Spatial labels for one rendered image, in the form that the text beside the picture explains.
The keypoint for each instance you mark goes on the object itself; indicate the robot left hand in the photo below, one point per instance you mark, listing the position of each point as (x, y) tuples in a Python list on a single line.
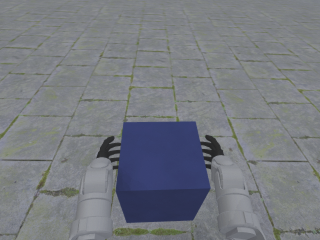
[(105, 153)]

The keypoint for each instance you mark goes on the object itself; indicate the right robot forearm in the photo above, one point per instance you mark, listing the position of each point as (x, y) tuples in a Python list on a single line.
[(236, 218)]

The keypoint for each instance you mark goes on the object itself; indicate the left robot forearm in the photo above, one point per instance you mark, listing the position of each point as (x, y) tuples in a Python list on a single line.
[(93, 214)]

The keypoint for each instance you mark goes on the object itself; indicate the robot right hand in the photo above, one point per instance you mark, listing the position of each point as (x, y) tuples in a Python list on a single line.
[(215, 149)]

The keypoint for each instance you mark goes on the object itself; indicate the carton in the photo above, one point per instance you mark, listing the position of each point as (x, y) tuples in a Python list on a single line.
[(162, 175)]

